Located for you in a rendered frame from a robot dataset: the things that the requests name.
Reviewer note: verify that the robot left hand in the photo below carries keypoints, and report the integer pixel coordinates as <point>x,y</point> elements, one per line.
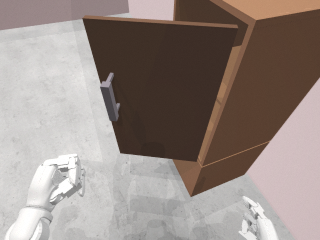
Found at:
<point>42,191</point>

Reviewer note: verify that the cupboard door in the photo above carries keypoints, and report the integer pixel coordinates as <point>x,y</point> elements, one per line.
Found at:
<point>167,75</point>

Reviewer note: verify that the robot right hand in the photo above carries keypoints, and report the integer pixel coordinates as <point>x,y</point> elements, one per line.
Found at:
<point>261,227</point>

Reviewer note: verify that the left robot forearm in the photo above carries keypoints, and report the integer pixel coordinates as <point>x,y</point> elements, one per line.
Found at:
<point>32,224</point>

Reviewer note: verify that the handle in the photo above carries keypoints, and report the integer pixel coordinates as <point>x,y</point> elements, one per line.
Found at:
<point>109,98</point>

